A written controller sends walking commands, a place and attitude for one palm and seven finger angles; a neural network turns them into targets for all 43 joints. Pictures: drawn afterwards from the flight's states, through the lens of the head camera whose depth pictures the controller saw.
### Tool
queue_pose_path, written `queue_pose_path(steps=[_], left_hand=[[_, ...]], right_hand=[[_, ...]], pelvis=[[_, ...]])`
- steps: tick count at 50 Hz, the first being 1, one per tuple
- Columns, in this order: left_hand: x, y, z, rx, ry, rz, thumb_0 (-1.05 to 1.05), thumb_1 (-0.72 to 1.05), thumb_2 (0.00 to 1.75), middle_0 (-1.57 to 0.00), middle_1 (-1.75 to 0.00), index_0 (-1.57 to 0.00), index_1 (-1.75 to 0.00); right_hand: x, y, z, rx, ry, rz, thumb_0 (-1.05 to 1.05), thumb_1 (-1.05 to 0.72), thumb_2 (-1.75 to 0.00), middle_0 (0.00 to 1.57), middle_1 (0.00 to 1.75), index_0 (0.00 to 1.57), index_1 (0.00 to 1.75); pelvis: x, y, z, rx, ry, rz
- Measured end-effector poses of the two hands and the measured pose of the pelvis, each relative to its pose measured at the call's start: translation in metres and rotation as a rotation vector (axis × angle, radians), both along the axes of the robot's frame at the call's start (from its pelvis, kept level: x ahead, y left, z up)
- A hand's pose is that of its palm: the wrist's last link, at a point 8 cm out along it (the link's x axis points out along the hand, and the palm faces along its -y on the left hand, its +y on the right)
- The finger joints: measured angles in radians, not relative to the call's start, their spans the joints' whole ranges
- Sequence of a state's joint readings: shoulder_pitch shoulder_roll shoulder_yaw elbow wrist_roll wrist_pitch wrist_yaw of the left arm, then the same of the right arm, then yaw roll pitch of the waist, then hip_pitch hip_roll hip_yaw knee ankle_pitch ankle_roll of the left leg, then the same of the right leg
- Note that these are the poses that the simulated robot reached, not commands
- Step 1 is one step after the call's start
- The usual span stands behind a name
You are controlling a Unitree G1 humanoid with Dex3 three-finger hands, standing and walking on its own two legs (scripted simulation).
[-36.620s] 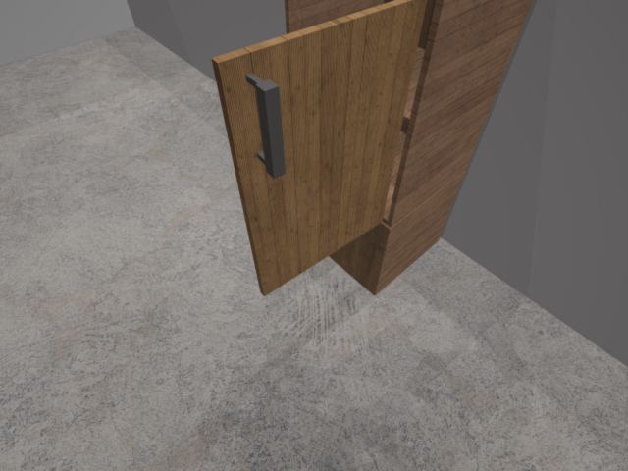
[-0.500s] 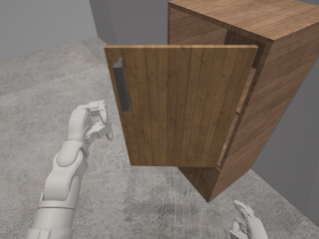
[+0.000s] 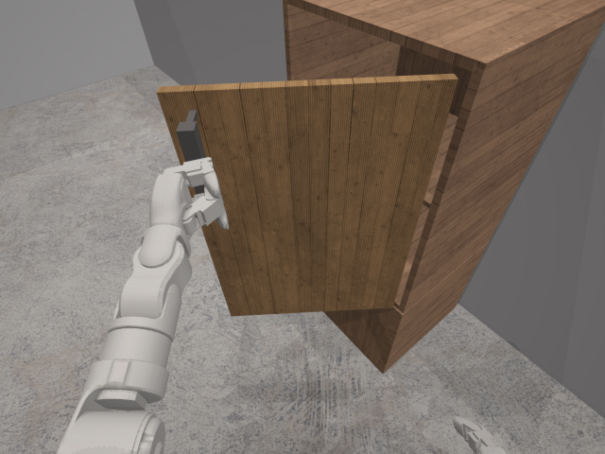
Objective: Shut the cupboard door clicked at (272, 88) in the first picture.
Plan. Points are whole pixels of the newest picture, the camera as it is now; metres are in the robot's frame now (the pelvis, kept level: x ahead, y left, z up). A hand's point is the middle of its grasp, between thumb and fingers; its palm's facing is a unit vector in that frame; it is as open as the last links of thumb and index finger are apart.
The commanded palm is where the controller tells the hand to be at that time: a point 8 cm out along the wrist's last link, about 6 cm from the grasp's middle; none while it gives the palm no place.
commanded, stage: bring the fist close to the handle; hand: left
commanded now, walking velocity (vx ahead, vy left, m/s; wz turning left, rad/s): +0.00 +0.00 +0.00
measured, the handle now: (201, 164) +0.48 +0.17 +0.15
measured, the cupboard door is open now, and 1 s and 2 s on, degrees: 54 45 33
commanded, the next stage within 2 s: push the door shut along its arc in 0.24 s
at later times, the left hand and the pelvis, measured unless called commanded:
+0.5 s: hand (214, 204) +0.39 +0.14 +0.15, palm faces +0.08 -1.00 -0.01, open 3.1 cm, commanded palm +0.37 +0.19 +0.15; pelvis -0.01 -0.01 +0.00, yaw +1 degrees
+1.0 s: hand (218, 172) +0.46 +0.15 +0.15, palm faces -0.07 -1.00 -0.02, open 3.1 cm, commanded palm +0.45 +0.19 +0.15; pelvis -0.01 +0.01 -0.01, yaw +1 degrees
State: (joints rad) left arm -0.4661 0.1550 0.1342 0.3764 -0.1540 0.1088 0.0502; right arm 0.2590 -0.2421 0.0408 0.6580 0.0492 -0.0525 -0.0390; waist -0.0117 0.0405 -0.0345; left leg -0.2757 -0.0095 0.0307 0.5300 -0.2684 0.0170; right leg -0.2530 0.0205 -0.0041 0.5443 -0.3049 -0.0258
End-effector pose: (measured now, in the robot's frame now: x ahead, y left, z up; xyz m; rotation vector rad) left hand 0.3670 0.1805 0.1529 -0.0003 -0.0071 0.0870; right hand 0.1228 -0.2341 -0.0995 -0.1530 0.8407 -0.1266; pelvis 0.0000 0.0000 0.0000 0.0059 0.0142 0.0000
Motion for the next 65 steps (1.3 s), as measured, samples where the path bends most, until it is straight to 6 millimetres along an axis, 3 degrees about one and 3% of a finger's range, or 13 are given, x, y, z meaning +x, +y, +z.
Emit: queue_pose_path(steps=[6,13,20,26,31,39,49,55,65], left_hand=[[-0.010,0.007,-0.006,0.009,0.005,0.024,0.02,0.90,0.90,-1.30,-1.50,-1.30,-1.50],[-0.016,0.009,0.000,0.015,-0.014,0.023,0.02,0.90,0.90,-1.30,-1.50,-1.30,-1.50],[-0.011,0.007,-0.001,0.008,0.014,0.011,0.02,0.90,0.90,-1.30,-1.50,-1.30,-1.50],[0.002,0.009,-0.001,0.015,0.023,-0.014,0.02,0.90,0.90,-1.30,-1.50,-1.30,-1.50],[0.021,0.015,-0.001,0.015,0.030,-0.043,0.02,0.90,0.90,-1.30,-1.50,-1.30,-1.50],[0.045,0.024,-0.002,0.010,0.020,-0.091,0.01,0.88,0.91,-1.30,-1.50,-1.30,-1.50],[0.076,0.022,-0.004,0.014,0.029,-0.149,-0.01,0.93,0.94,-1.30,-1.50,-1.30,-1.50],[0.095,0.010,-0.006,-0.003,0.031,-0.188,0.00,0.92,0.92,-1.30,-1.50,-1.31,-1.50],[0.117,0.007,-0.005,0.007,0.033,-0.223,0.01,0.91,0.90,-1.30,-1.50,-1.30,-1.50]], right_hand=[[-0.001,-0.007,0.000,-0.003,0.007,-0.012,0.01,-0.90,-0.90,0.20,0.30,0.20,0.30],[0.012,-0.009,0.005,-0.015,-0.027,0.007,0.01,-0.90,-0.90,0.20,0.30,0.20,0.30],[0.024,-0.006,0.011,-0.012,-0.066,0.025,0.01,-0.90,-0.90,0.20,0.30,0.20,0.30],[0.021,-0.004,0.010,-0.016,-0.058,0.026,0.01,-0.90,-0.90,0.20,0.30,0.21,0.30],[0.005,-0.007,0.003,-0.027,-0.009,0.009,0.01,-0.90,-0.90,0.20,0.30,0.21,0.30],[-0.036,-0.016,-0.010,-0.047,0.105,-0.042,0.01,-0.90,-0.90,0.20,0.30,0.21,0.30],[-0.084,-0.019,-0.018,-0.072,0.223,-0.091,0.01,-0.90,-0.90,0.20,0.30,0.21,0.30],[-0.103,-0.016,-0.019,-0.079,0.262,-0.111,0.01,-0.90,-0.90,0.20,0.30,0.21,0.30],[-0.123,-0.013,-0.022,-0.074,0.315,-0.147,0.01,-0.90,-0.90,0.20,0.30,0.21,0.30]], pelvis=[[0.001,-0.005,0.001,0.001,-0.008,-0.002],[-0.002,-0.008,0.001,-0.001,-0.015,0.013],[-0.005,-0.009,0.001,-0.001,-0.013,0.019],[-0.007,-0.009,0.000,-0.002,-0.007,0.024],[-0.009,-0.008,-0.001,-0.004,0.015,0.026],[-0.007,-0.001,-0.004,-0.008,0.054,0.023],[-0.007,0.009,-0.007,-0.015,0.099,0.023],[-0.006,0.014,-0.010,-0.017,0.128,0.018],[-0.002,0.016,-0.013,-0.021,0.168,0.009]])
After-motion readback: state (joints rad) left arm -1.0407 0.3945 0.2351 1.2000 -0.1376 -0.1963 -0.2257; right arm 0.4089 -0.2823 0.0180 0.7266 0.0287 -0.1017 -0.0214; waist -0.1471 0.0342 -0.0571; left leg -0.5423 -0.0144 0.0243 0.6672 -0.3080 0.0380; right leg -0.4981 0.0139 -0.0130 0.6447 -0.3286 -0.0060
